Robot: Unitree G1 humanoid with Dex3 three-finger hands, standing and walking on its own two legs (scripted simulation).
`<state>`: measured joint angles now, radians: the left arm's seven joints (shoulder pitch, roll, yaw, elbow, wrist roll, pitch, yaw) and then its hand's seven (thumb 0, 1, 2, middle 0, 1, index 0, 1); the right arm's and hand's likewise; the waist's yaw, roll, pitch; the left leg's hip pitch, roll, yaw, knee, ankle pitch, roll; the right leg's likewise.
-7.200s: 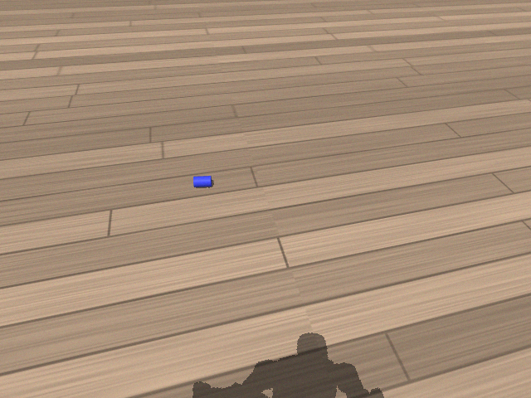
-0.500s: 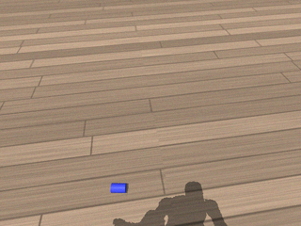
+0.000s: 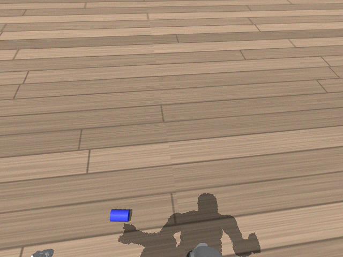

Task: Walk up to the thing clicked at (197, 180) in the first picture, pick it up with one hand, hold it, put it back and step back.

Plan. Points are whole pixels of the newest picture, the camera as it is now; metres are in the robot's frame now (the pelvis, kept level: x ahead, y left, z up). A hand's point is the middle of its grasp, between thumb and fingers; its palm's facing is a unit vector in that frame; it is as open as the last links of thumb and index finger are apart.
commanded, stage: walk up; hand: left
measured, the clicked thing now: (120, 215) +0.41 +0.26 -0.71
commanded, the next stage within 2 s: stand in 1.96 s
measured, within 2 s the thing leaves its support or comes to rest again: neither
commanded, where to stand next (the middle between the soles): +0.00 +0.03 m, yaw -1 degrees
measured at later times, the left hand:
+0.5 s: hand out of the picture -0.02 +0.33 -0.13, palm faces +0.12 -0.88 -0.45, open 7.4 cm
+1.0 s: hand out of the picture -0.05 +0.28 -0.12, palm faces -0.04 -0.93 -0.37, open 7.4 cm
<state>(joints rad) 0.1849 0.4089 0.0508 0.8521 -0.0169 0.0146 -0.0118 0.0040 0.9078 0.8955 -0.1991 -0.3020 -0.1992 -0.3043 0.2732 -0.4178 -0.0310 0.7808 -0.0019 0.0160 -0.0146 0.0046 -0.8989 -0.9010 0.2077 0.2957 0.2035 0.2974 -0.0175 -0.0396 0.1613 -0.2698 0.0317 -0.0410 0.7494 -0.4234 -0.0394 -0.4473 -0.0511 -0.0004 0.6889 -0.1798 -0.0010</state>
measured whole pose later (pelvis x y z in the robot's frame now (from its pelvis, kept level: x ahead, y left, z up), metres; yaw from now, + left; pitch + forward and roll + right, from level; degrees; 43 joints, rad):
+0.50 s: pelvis -0.09 +0.02 +0.00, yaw +5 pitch -4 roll -1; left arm 0.21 0.43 0.09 0.90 0.01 0.07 0.03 0.01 0.91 0.90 -0.20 -0.30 -0.20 -0.30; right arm 0.32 -0.41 -0.04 0.91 -0.05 0.07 0.02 0.00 -0.90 -0.90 0.21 0.30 0.20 0.30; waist -0.03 0.02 0.07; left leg -0.27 0.01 -0.05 0.79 -0.45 0.02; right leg -0.60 0.01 0.08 1.07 -0.48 -0.01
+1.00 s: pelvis -0.14 +0.02 +0.02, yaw -1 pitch -3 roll +0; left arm 0.16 0.35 0.01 0.98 0.01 -0.03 -0.01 0.01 0.90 0.89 -0.20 -0.30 -0.20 -0.30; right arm 0.13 -0.35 -0.01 0.95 -0.01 0.00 0.01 0.00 -0.90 -0.90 0.21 0.30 0.20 0.30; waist 0.00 0.02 0.07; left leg -0.28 0.03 0.00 0.62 -0.28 -0.02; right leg -0.25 0.01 0.05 0.64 -0.33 0.01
